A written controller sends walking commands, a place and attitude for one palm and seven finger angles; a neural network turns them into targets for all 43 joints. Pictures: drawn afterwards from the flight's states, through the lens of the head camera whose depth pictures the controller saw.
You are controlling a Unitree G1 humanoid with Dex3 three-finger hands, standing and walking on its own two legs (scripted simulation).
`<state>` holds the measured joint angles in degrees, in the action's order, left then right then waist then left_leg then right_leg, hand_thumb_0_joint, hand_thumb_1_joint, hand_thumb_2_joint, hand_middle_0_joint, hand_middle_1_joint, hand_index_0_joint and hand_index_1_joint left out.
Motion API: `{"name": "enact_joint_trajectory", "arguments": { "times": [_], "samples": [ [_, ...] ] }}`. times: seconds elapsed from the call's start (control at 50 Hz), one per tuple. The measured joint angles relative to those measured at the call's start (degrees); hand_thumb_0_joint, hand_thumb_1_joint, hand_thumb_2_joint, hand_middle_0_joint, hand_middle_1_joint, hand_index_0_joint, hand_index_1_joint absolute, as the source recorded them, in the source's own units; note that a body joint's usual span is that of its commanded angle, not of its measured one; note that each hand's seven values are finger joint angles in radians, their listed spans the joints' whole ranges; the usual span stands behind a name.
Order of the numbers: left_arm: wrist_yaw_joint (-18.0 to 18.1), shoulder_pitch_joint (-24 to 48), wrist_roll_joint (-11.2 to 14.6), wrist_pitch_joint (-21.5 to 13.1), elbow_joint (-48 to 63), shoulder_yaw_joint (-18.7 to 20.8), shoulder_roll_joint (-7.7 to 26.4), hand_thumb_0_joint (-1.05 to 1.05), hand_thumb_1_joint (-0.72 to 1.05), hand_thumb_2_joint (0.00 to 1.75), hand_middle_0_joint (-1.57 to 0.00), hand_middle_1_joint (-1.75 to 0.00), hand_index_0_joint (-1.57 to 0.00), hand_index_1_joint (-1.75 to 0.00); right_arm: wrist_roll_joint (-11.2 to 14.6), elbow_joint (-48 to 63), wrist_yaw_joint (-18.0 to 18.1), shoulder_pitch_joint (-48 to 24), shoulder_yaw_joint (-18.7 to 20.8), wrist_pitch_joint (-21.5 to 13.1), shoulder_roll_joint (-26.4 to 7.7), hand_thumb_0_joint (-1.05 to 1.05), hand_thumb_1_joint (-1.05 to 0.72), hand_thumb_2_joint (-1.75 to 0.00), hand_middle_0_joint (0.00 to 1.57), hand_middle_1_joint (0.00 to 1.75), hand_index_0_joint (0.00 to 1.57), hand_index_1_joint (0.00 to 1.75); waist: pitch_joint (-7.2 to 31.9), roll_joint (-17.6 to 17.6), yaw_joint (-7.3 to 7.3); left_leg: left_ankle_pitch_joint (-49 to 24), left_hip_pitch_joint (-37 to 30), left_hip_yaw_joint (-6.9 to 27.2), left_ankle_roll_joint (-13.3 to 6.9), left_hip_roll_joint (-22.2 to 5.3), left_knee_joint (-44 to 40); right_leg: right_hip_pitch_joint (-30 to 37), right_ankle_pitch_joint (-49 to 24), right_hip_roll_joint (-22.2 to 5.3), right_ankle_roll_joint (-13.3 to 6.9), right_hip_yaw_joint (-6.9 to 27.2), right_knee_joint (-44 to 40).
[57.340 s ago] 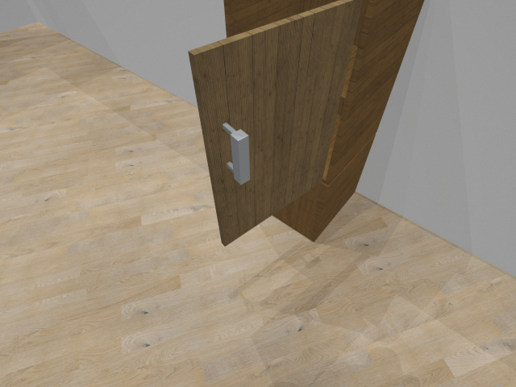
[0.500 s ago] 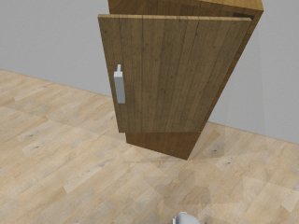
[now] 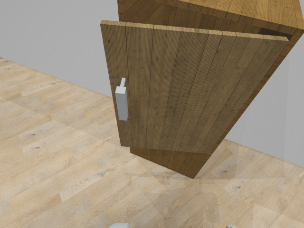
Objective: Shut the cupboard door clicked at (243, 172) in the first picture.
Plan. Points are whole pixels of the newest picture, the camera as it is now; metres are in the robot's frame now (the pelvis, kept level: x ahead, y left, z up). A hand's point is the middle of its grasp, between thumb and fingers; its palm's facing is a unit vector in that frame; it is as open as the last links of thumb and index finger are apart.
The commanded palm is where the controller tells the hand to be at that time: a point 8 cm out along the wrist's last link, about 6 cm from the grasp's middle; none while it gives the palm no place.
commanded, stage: come to a stop and stand still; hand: left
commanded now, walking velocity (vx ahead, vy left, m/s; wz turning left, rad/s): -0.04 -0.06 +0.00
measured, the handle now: (123, 99) +0.45 +0.13 +0.04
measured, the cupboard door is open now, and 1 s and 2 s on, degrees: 19 19 19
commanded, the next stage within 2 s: look again from close up in 0.70 s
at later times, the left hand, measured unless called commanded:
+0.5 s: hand out of the picture +0.00 +0.17 -0.17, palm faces -0.04 -0.97 -0.25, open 7.4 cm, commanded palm none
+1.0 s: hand out of the picture +0.00 +0.16 -0.17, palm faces -0.04 -0.97 -0.22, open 7.4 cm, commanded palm none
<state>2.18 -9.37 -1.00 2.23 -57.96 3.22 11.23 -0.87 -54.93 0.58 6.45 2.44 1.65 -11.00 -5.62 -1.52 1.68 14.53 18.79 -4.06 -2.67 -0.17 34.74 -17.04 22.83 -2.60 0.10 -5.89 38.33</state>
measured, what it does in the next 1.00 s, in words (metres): steps on the spot: right foot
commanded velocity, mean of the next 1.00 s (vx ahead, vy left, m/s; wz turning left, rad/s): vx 0.00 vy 0.00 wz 0.00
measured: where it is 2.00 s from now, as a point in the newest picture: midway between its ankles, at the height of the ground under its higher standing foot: outside the picture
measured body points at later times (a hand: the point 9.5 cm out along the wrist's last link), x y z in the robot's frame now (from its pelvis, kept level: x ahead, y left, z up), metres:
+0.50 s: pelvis -0.04 -0.02 +0.00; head -0.04 -0.03 +0.45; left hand +0.01 +0.22 -0.15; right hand -0.01 -0.25 -0.16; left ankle +0.03 +0.09 -0.73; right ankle -0.06 -0.17 -0.73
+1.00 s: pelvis -0.03 -0.03 +0.01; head -0.01 -0.03 +0.46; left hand +0.00 +0.21 -0.15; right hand -0.01 -0.27 -0.14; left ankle +0.03 +0.09 -0.73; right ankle -0.06 -0.17 -0.73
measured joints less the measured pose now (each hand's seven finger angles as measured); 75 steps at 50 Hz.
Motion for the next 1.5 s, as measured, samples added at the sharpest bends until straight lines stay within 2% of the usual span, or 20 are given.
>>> {"name": "enact_joint_trajectory", "arguments": {
  "times": [0.04,0.08,0.12,0.18,0.24,0.28,0.32,0.36,0.5,0.64,0.78,0.94,1.2,1.42,1.44,1.5],
  "samples": [
    [0.11,-0.26,0.09,0.85,0.11,0.15,0.74,0.00,0.92,0.90,-0.21,-0.30,-0.20,-0.30,-0.23,0.73,0.46,-0.64,-0.61,-0.10,0.48,0.00,-0.91,-0.89,0.20,0.30,0.20,0.30,-0.23,-0.70,0.33,0.57,-0.33,-0.45,-0.88,0.06,-0.82,-3.03,6.24,1.47,0.21,3.64,9.91],
    [-0.07,-0.56,0.09,1.18,0.13,0.32,1.13,0.01,0.92,0.90,-0.21,-0.30,-0.20,-0.30,-0.32,1.29,0.92,-1.08,-1.01,-0.19,0.74,0.00,-0.91,-0.89,0.20,0.30,0.20,0.30,-0.35,-0.58,0.40,-0.32,-0.64,-0.50,-0.94,-0.17,-2.42,-5.11,7.07,2.74,0.52,5.91,17.64],
    [-0.29,-1.16,0.12,1.12,0.26,0.31,1.31,0.01,0.92,0.90,-0.20,-0.30,-0.20,-0.30,-0.25,1.46,1.11,-1.34,-1.25,-0.34,0.94,0.00,-0.91,-0.89,0.20,0.30,0.20,0.30,-0.27,-0.27,0.47,-1.49,-0.95,-0.61,-0.90,-0.45,-3.98,-5.37,6.50,2.99,0.96,6.80,19.93],
    [-0.56,-2.10,0.09,1.15,0.14,-0.01,1.23,0.01,0.92,0.90,-0.20,-0.30,-0.20,-0.30,-0.09,1.09,1.04,-1.16,-1.35,-0.56,1.16,0.00,-0.91,-0.89,0.20,0.30,0.20,0.30,0.30,0.45,0.27,-2.72,-1.19,-0.74,-0.68,-0.84,-5.58,-2.97,6.05,2.21,1.22,6.69,15.28],
    [-0.41,-2.99,0.13,0.48,-0.02,-0.89,0.77,0.01,0.91,0.90,-0.20,-0.30,-0.20,-0.30,0.20,0.34,0.60,-0.22,-1.25,-0.67,1.06,0.00,-0.91,-0.89,0.20,0.30,0.20,0.30,1.28,1.51,0.07,-3.27,-0.36,-0.78,-0.22,-1.33,-5.32,1.11,2.71,1.53,0.69,6.15,4.59],
    [0.10,-5.38,-0.07,-1.26,1.45,-1.76,1.31,0.01,0.91,0.90,-0.20,-0.30,-0.20,-0.30,0.36,1.34,-0.33,1.14,-1.10,-0.48,1.29,0.00,-0.91,-0.89,0.20,0.30,0.20,0.30,3.09,0.02,0.35,-1.63,2.60,-2.50,0.31,-0.80,-1.39,3.12,-2.46,-0.11,-0.68,9.00,-4.84],
    [0.17,-5.69,-0.51,-2.04,0.87,-2.58,0.68,0.01,0.91,0.90,-0.20,-0.30,-0.20,-0.30,0.22,1.86,-1.00,1.71,-0.58,-0.67,0.82,0.00,-0.91,-0.89,0.20,0.30,0.20,0.30,2.40,0.98,-0.57,-0.57,3.42,-2.70,0.56,-1.00,1.53,2.38,-1.49,-0.16,1.90,9.64,-2.66],
    [-0.15,-6.01,-0.55,-1.88,0.66,-3.32,-0.12,0.01,0.91,0.90,-0.20,-0.30,-0.20,-0.30,0.33,1.97,-1.22,3.28,-0.31,-0.94,0.36,0.00,-0.91,-0.89,0.20,0.30,0.20,0.30,2.26,2.41,-1.82,-0.41,3.02,-1.92,0.50,-1.01,2.36,2.67,-0.50,-0.05,3.03,9.00,-0.88],
    [-0.28,-6.77,-0.41,-1.64,2.33,-3.80,-1.10,0.01,0.91,0.90,-0.21,-0.30,-0.20,-0.30,-0.09,-0.09,-1.15,9.15,-0.58,-0.03,0.17,0.00,-0.91,-0.89,0.20,0.30,0.20,0.30,3.95,3.31,-2.70,-1.53,2.77,-0.95,0.99,-1.21,1.08,2.67,-1.07,0.43,1.73,8.13,-1.09],
    [-0.54,-7.32,-0.17,-1.57,1.73,-3.83,-1.15,0.01,0.91,0.90,-0.21,-0.30,-0.20,-0.30,-0.23,-2.65,-0.97,12.65,-0.77,-0.28,0.21,0.01,-0.91,-0.89,0.20,0.30,0.20,0.30,4.43,2.58,-3.32,-3.02,2.56,-0.90,1.43,-1.25,-1.15,2.30,-2.00,0.61,1.44,8.21,-2.26],
    [-0.73,-6.98,0.04,-2.08,-0.39,-3.70,-0.77,0.01,0.91,0.90,-0.21,-0.30,-0.20,-0.30,0.03,-5.22,-0.67,12.94,-1.25,-1.40,0.69,0.01,-0.91,-0.89,0.20,0.30,0.20,0.30,3.93,1.73,-3.01,-4.05,1.09,-0.80,1.75,-1.57,-3.90,3.90,-3.51,1.01,1.45,8.09,-5.50],
    [-0.90,-6.25,0.04,-2.66,-2.58,-3.63,0.01,0.01,0.91,0.90,-0.21,-0.30,-0.20,-0.30,0.32,-6.28,-0.52,9.29,-1.38,-2.42,0.51,0.01,-0.91,-0.89,0.20,0.30,0.20,0.30,3.27,1.07,-2.18,-4.39,-0.56,-0.73,2.09,-1.84,-5.88,5.83,-4.35,1.31,1.46,8.00,-8.23],
    [-1.24,-4.17,-0.18,-3.09,-4.22,-3.32,2.25,0.01,0.91,0.90,-0.21,-0.30,-0.20,-0.30,0.42,-6.27,-0.46,2.35,-1.27,-3.06,-2.32,0.00,-0.91,-0.89,0.20,0.30,0.20,0.30,3.36,0.91,-0.94,-3.70,-3.09,-0.95,2.35,-1.74,-7.40,8.55,-4.08,1.19,1.37,8.13,-10.40],
    [-0.76,-2.25,-0.22,-3.31,-4.05,-3.23,4.15,0.01,0.91,0.90,-0.21,-0.30,-0.20,-0.30,0.53,-6.47,-0.51,0.23,-1.54,-2.77,-4.32,0.00,-0.91,-0.89,0.20,0.30,0.20,0.30,3.54,1.32,-0.92,-3.12,-3.98,-0.82,2.64,-2.00,-7.90,10.19,-4.17,1.42,1.34,7.97,-12.43],
    [-1.45,-4.54,0.65,-0.43,5.10,1.11,3.73,0.01,0.91,0.90,-0.21,-0.30,-0.20,-0.30,0.75,-4.12,0.40,1.13,-1.59,-3.99,-4.24,0.00,-0.91,-0.89,0.20,0.30,0.20,0.30,2.39,1.16,-1.11,-2.47,-3.41,-0.60,2.69,-2.16,-6.28,9.51,-3.77,1.53,1.20,7.50,-10.50],
    [0.50,-12.26,6.36,-3.98,33.80,3.76,4.05,0.02,0.91,0.90,-0.21,-0.30,-0.21,-0.31,3.18,3.91,3.51,6.41,-1.00,-11.90,-3.36,0.01,-0.91,-0.89,0.20,0.30,0.20,0.30,2.71,-0.20,-1.31,-0.40,-0.31,0.19,2.86,-1.01,-1.48,2.36,-1.63,-0.13,-0.05,4.69,3.20]
  ]
}}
